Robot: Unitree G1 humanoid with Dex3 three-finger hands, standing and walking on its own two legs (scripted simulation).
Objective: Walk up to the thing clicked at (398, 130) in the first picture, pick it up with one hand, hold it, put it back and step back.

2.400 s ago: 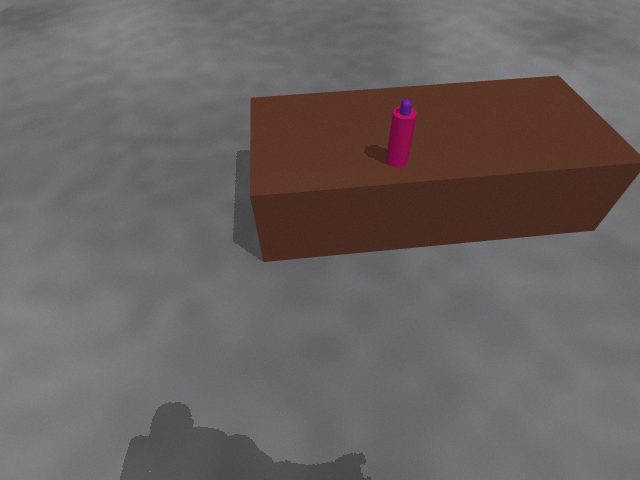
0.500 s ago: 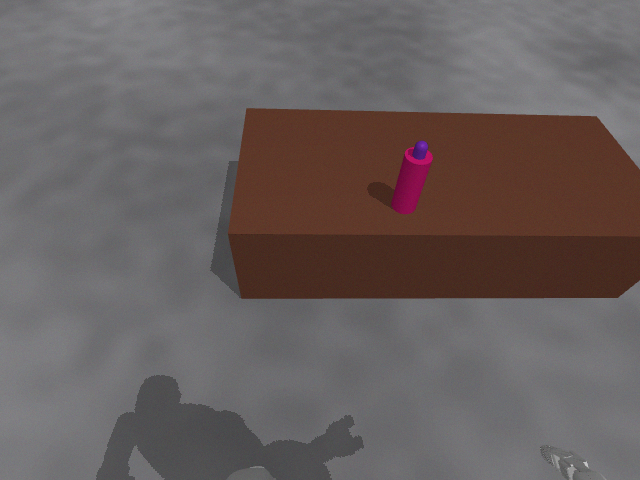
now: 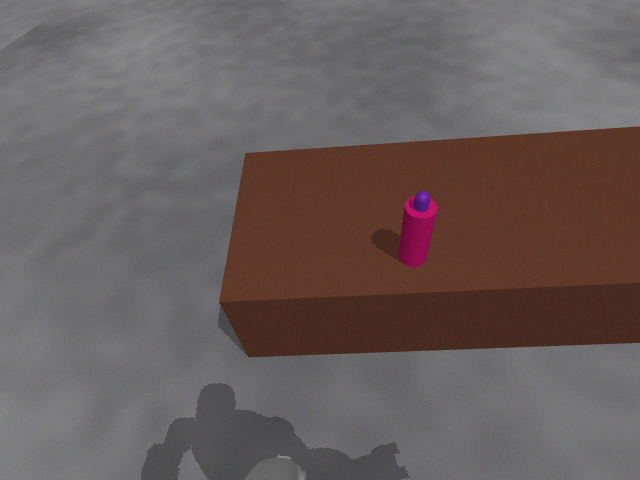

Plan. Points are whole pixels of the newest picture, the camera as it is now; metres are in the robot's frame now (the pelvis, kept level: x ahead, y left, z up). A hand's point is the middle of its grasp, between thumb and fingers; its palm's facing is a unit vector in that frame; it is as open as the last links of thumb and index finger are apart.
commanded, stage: walk up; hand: right
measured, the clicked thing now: (417, 227) +0.73 -0.18 -0.29
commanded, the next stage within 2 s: none
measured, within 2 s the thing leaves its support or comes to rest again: neither
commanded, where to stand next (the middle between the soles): +0.28 +0.02 m, yaw +1 degrees
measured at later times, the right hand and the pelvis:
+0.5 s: hand (556, 430) +0.22 -0.28 -0.13, palm faces -0.04 +0.91 -0.41, open 7.4 cm; pelvis +0.16 +0.00 +0.00, yaw +0 degrees
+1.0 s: hand (520, 388) +0.28 -0.26 -0.16, palm faces -0.06 +0.93 -0.35, open 7.3 cm; pelvis +0.21 +0.00 +0.00, yaw +1 degrees
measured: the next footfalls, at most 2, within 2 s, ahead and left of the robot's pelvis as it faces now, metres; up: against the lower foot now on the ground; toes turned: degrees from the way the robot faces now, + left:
left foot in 0.18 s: +0.25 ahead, +0.12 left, +0.00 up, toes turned +2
right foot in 0.56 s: +0.30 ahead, -0.15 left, +0.00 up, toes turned -2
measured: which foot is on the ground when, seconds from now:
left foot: up 0.00-0.16, down 0.18-1.00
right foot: down 0.00-0.20, up 0.22-0.54, down 0.56-1.00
